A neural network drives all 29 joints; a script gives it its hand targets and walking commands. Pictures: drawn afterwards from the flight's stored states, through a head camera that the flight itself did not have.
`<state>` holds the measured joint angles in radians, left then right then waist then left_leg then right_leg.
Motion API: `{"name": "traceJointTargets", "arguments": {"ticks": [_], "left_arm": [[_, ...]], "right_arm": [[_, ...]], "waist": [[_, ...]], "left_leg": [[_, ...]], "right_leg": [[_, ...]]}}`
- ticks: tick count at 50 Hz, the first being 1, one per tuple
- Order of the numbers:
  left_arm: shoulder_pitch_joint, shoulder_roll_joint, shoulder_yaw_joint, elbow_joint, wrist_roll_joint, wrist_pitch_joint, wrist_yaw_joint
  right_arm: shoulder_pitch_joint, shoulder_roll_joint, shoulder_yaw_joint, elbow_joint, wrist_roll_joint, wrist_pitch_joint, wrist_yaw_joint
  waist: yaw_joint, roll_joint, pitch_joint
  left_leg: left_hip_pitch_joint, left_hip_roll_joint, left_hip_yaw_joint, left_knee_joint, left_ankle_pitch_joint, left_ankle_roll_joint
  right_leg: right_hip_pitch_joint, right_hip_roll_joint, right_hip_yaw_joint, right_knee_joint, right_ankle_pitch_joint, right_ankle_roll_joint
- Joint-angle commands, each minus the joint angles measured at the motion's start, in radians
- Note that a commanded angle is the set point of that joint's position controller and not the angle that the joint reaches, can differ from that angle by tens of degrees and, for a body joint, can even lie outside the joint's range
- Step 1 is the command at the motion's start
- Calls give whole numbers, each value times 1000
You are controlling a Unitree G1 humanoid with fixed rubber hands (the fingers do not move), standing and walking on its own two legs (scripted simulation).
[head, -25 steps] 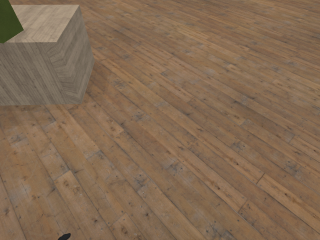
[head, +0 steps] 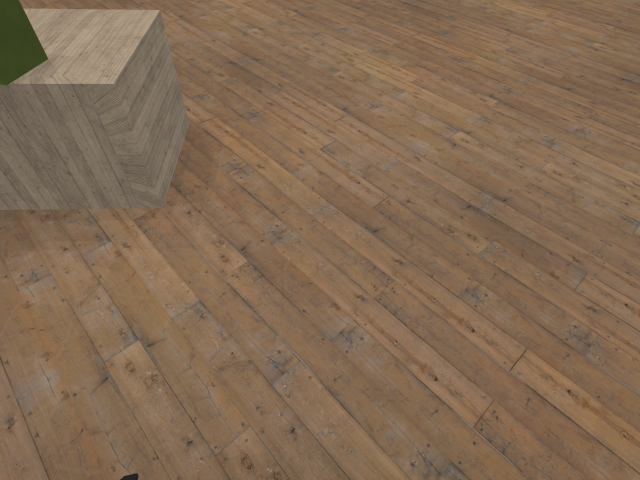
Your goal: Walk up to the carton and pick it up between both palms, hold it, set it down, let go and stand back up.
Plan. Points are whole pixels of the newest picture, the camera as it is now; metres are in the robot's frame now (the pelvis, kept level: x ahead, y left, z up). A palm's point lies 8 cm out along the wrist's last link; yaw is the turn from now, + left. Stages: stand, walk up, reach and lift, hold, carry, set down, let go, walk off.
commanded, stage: stand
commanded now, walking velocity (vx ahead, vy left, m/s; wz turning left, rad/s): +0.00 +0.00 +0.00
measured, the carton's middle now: out of the picture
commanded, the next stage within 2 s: walk up in 0.08 s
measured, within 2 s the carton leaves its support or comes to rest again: neither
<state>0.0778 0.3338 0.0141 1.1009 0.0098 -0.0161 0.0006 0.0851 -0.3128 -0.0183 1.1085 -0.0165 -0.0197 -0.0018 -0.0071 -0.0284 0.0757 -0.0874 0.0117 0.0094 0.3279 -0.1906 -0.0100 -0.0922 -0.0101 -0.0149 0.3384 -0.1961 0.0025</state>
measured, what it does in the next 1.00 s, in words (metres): walks ahead: left foot, then right foot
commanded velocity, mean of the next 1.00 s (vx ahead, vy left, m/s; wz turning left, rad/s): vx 0.00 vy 0.00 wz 0.00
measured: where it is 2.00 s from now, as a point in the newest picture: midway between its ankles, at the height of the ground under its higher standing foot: (197, 381)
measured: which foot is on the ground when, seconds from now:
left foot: down 0.00-0.30, up 0.32-0.54, down 0.56-0.82, up 0.84-1.00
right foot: down 0.00-0.56, up 0.58-0.80, down 0.82-1.00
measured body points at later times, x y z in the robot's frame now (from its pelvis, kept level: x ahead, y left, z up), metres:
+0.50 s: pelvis +0.03 +0.05 -0.02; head +0.03 +0.04 +0.43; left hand +0.06 +0.40 -0.12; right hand +0.16 -0.28 -0.13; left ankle +0.09 +0.20 -0.72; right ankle -0.01 -0.12 -0.75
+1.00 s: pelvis +0.18 +0.14 -0.04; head +0.18 +0.12 +0.41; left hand +0.18 +0.49 -0.13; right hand +0.29 -0.17 -0.17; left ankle +0.21 +0.28 -0.69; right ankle +0.21 +0.02 -0.75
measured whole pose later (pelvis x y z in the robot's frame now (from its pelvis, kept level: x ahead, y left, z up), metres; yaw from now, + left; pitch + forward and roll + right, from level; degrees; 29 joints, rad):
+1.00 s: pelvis +0.18 +0.14 -0.04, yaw +8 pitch -4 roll -3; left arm 0.30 0.40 0.06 0.96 0.02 -0.12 0.02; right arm 0.25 -0.44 -0.11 0.89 -0.03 0.01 0.09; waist -0.01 0.13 0.07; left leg -0.56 0.05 -0.08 1.19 -0.35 0.01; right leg -0.28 -0.02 -0.12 0.74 -0.39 0.00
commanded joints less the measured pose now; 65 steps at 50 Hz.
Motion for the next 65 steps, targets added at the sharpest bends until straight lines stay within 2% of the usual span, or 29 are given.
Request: {"name": "traceJointTargets", "arguments": {"ticks": [1, 13, 14, 15, 16, 17, 19, 25, 26, 28, 29, 30, 31, 33, 35, 38, 40, 41, 42, 43, 45, 47, 51, 57, 59, 60, 61, 62, 65], "left_arm": [[-40, 219, 38, -66, -8, -16, 6], [-40, 212, 37, -55, -3, -20, 11], [146, 376, 118, -90, 13, -50, 10], [234, 403, 135, -75, 20, -58, 11], [251, 421, 154, -86, 28, -65, 17], [237, 417, 160, -119, 29, -80, 21], [136, 389, 146, -180, 18, -103, 30], [-50, 437, 132, -222, 40, -115, 17], [-79, 443, 127, -231, 52, -109, 18], [-49, 348, 95, -202, 59, -96, 15], [23, 250, 57, -217, 46, -99, 8], [11, 218, 39, -264, 9, -111, 10], [-16, 305, 53, -250, -5, -111, 13], [71, 381, 85, -193, 2, -119, 8], [159, 378, 78, -149, -1, -113, -1], [159, 359, 91, -158, -12, -94, -10], [338, 353, 107, -124, 6, -106, -6], [486, 385, 144, -69, 8, -109, -4], [595, 507, 175, -94, 20, -115, 18], [472, 557, 170, -153, 13, -127, 35], [211, 457, 140, -230, 2, -129, 43], [118, 431, 138, -256, 11, -128, 46], [182, 430, 142, -230, 19, -147, 35], [168, 472, 125, -238, 14, -126, 28], [148, 370, 85, -254, 6, -117, 17], [148, 295, 66, -276, -14, -119, 14], [112, 299, 50, -300, -31, -121, 22], [123, 359, 69, -276, -25, -119, 24], [238, 372, 73, -199, -16, -118, 21]], "right_arm": [[-20, -214, -37, -58, 4, -20, -10], [-47, -219, -33, -64, 7, -20, -8], [-24, -355, -114, -161, -51, -12, 31], [-88, -331, -106, -193, -57, -4, 52], [-112, -271, -102, -239, -59, 4, 66], [-199, -243, -96, -281, -67, 15, 76], [-114, -289, -113, -293, -49, 8, 96], [31, -310, -152, -285, -8, 23, 152], [106, -311, -164, -247, -11, 28, 154], [272, -339, -195, -175, -21, 20, 147], [391, -431, -217, -172, -33, 12, 129], [356, -517, -221, -227, -26, -3, 122], [230, -516, -207, -263, 9, -9, 115], [143, -426, -181, -298, 2, -9, 95], [107, -404, -168, -317, -8, -17, 79], [74, -404, -160, -362, -29, -16, 83], [5, -366, -152, -394, -27, -9, 85], [-19, -317, -138, -423, -36, 1, 93], [-52, -236, -111, -451, -29, 3, 84], [-71, -287, -120, -459, -22, 6, 70], [33, -387, -152, -373, -15, -5, 73], [135, -372, -160, -317, -20, -1, 78], [32, -336, -142, -334, -13, 4, 111], [-4, -340, -147, -333, -5, -2, 142], [235, -386, -185, -257, -3, -16, 127], [366, -516, -218, -233, -16, -23, 107], [381, -555, -220, -258, 10, -33, 98], [289, -512, -205, -273, 26, -33, 92], [150, -405, -166, -333, 20, -48, 59]], "waist": [[2, 37, -90], [5, 2, -120], [41, 107, -216], [89, 63, -161], [123, -91, -78], [133, -85, -8], [49, 7, 55], [-66, -216, 24], [-104, -197, 9], [-183, 75, -37], [-224, 417, -85], [-194, 468, -44], [-139, 250, -37], [-59, 156, -18], [-27, 245, -7], [1, 265, 49], [110, 181, 8], [186, -16, -53], [249, -374, -50], [206, -210, -23], [42, 30, 78], [-22, -6, 13], [15, -161, 45], [2, -184, -22], [-140, 65, -78], [-207, 348, -167], [-205, 354, -210], [-146, 170, -167], [-44, 99, -89]], "left_leg": [[-6, 126, -95, -79, 173, 40], [43, 128, -86, -51, 239, 33], [-93, 69, -28, 124, -191, 86], [-350, 47, -35, 242, -379, 101], [-590, 14, -9, 496, -371, 81], [-747, 94, -136, 602, -312, 71], [-745, 157, -187, 659, -233, 42], [-307, 142, -65, 465, -185, 45], [-137, 108, 6, 441, -150, 52], [153, 4, 107, 347, -154, 56], [202, 95, -201, 59, -498, 134], [80, 344, -772, -219, -765, 288], [-5, 385, -832, -235, -787, 341], [-107, 334, -626, -121, -634, 336], [-231, 306, -424, -57, -490, 293], [-449, 289, -338, -73, -540, 275], [-661, 234, -204, 130, -592, 219], [-896, 124, -71, 342, -639, 152], [-974, -63, 89, 839, -516, 71], [-1011, -63, -151, 1021, -361, 54], [-903, 61, -225, 1001, -186, 30], [-730, 121, -193, 899, -141, 8], [-640, 160, -136, 681, -123, 14], [-363, 76, 79, 417, -180, 63], [55, -12, 74, 311, -200, 78], [187, 199, -430, 43, -569, 194], [179, 344, -743, -125, -620, 255], [127, 385, -687, -80, -570, 309], [-64, 316, -430, 11, -198, 246]], "right_leg": [[22, -131, 90, -45, 148, -37], [12, -128, 86, -57, 219, -22], [161, -134, 134, 23, -152, -101], [237, -216, 263, -1, -376, -148], [277, -381, 462, -111, -538, -240], [234, -463, 551, -151, -516, -299], [147, -460, 479, -157, -373, -299], [-266, -331, 115, -107, -421, -200], [-380, -304, 68, -56, -482, -186], [-590, -183, -88, 313, -515, -148], [-678, -14, -190, 740, -403, -106], [-800, 64, 7, 965, -473, -75], [-739, -36, 123, 989, -360, -70], [-641, -91, 81, 930, -287, -34], [-503, -129, 85, 737, -321, -42], [-323, -108, 9, 592, -291, -59], [11, -78, 27, 384, -192, -82], [322, -39, 12, 356, -203, -72], [262, -274, 489, -38, -747, -87], [135, -488, 956, -257, -945, -156], [5, -416, 699, -179, -724, -171], [-73, -383, 463, -72, -445, -196], [-138, -341, 237, -7, -189, -243], [-223, -344, 80, 87, -197, -215], [-488, -216, -107, 495, -49, -152], [-686, -30, -152, 931, -73, -81], [-768, 9, 60, 1006, -291, -84], [-769, -66, 82, 1042, -248, -74], [-671, -130, 65, 954, -173, -57]]}}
